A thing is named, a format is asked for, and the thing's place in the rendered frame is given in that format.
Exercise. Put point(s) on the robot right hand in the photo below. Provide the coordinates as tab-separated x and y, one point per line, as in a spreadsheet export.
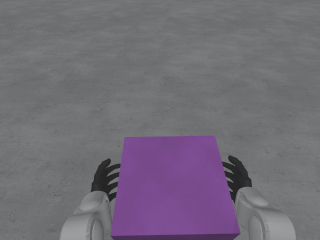
240	177

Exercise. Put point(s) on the left robot forearm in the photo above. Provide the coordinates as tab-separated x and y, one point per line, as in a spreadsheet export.
90	220

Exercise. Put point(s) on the right robot forearm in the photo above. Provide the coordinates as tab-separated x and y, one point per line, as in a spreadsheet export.
259	217

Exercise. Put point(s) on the robot left hand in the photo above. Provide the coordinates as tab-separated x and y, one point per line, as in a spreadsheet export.
101	180

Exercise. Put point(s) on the carton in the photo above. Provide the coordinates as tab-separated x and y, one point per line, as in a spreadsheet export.
173	188

